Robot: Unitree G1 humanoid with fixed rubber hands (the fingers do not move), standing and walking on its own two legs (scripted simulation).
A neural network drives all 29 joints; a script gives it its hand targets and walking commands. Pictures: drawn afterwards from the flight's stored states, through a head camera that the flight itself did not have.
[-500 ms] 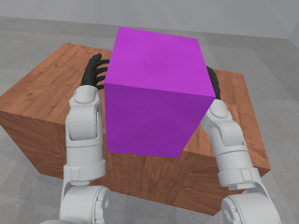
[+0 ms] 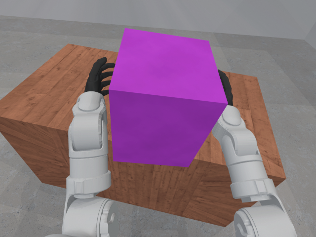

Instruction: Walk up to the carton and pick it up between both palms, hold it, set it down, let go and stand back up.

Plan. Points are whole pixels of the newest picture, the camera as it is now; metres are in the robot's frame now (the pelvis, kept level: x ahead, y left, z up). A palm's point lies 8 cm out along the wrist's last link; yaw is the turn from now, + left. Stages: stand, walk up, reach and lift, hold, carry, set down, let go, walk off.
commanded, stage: hold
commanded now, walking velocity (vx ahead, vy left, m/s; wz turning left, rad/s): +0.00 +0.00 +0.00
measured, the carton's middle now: (159, 103) +0.39 +0.00 +0.15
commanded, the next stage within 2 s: none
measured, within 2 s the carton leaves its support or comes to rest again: neither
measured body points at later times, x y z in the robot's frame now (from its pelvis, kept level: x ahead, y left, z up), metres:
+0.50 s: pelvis +0.00 +0.00 +0.00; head -0.01 +0.04 +0.45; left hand +0.38 +0.14 +0.20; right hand +0.37 -0.15 +0.18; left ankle +0.01 +0.12 -0.75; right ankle +0.02 -0.10 -0.75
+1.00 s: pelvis +0.00 +0.00 +0.00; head -0.01 +0.04 +0.45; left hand +0.38 +0.14 +0.21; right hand +0.37 -0.15 +0.19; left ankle +0.01 +0.12 -0.75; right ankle +0.02 -0.10 -0.75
